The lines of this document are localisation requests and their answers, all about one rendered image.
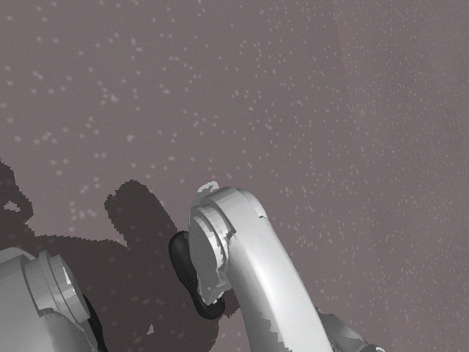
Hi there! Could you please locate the right robot hand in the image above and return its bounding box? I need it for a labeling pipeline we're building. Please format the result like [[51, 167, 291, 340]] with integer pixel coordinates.
[[315, 307, 369, 352]]

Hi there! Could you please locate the right robot foot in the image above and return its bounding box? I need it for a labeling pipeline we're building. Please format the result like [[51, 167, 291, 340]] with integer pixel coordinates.
[[169, 231, 225, 320]]

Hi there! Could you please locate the left robot foot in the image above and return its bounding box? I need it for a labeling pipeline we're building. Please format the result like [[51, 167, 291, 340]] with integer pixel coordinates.
[[82, 294, 108, 352]]

